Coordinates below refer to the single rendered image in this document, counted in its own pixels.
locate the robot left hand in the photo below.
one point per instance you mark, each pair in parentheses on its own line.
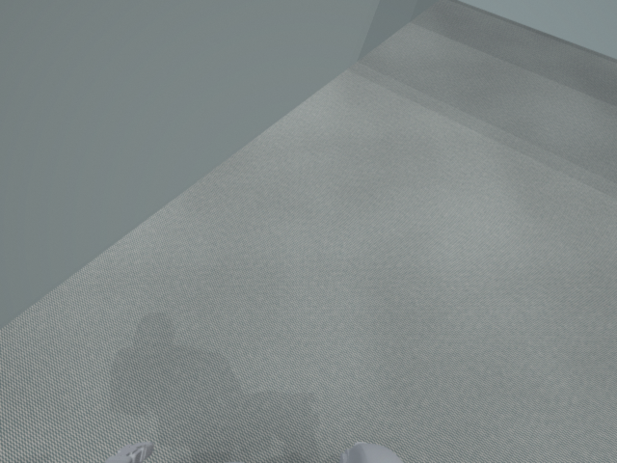
(132,453)

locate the right robot thigh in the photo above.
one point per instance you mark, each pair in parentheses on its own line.
(369,453)

